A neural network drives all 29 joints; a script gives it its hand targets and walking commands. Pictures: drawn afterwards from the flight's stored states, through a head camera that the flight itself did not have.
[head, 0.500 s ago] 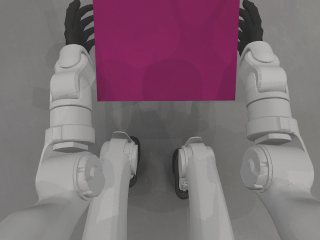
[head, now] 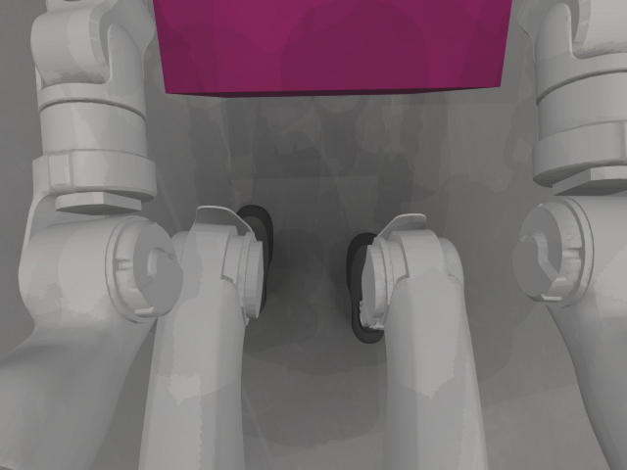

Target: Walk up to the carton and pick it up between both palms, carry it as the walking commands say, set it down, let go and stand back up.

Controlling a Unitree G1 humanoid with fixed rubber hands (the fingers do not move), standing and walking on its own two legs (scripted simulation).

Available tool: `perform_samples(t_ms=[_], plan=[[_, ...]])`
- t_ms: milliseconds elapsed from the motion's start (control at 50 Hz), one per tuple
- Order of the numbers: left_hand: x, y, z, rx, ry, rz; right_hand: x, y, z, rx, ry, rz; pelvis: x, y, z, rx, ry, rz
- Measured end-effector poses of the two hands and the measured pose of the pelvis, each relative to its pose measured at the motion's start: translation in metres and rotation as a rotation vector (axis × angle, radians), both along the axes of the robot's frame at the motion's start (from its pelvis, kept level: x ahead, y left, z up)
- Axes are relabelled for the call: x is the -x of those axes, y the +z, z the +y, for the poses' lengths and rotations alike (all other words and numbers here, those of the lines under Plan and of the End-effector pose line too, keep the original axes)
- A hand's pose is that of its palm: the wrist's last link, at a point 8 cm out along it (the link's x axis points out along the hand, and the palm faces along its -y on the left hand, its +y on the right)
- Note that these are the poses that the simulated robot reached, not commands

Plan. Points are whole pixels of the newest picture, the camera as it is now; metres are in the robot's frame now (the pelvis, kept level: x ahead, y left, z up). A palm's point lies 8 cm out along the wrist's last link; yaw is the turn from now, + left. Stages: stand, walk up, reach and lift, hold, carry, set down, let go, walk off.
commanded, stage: set down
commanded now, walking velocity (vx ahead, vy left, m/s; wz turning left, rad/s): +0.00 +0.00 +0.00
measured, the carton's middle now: out of the picture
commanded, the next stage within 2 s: none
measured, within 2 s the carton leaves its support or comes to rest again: rests again in 1.14 s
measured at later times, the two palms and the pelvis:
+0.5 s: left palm out of the picture +0.58 +0.19 -0.21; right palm out of the picture +0.60 -0.16 -0.22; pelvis +0.02 +0.00 -0.06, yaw +0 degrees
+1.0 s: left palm out of the picture +0.58 +0.19 -0.21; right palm out of the picture +0.60 -0.15 -0.22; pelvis +0.01 +0.01 -0.07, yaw +0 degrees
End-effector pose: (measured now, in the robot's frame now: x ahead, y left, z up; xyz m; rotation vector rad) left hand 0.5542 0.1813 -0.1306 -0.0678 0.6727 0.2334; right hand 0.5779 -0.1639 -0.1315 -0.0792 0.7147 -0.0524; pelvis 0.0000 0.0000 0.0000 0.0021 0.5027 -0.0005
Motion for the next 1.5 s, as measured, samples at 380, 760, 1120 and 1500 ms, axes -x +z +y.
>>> perform_samples(t_ms=[380,760,1120,1500], plan=[[-0.024,-0.063,0.007,-0.031,-0.022,0.035,-0.014,-0.080,0.007,0.011,0.030,0.035,-0.016,-0.046,0.000,-0.009,-0.003,0.052],[-0.026,-0.077,0.011,0.004,-0.010,0.021,-0.015,-0.087,0.010,0.021,0.021,0.027,-0.013,-0.068,0.007,0.013,0.005,0.027],[-0.029,-0.088,0.019,-0.002,-0.014,0.048,-0.024,-0.096,0.014,-0.028,0.061,0.023,-0.016,-0.076,0.007,-0.007,-0.005,0.036],[-0.024,-0.102,0.031,-0.002,-0.020,0.063,-0.024,-0.106,0.023,-0.095,0.054,-0.023,-0.023,-0.086,0.012,-0.017,0.008,0.046]])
